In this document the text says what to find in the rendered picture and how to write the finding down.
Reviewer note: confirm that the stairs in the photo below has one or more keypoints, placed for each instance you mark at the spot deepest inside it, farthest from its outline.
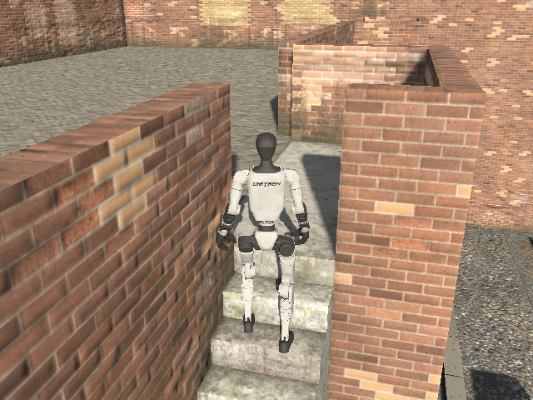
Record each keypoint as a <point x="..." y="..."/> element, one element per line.
<point x="249" y="366"/>

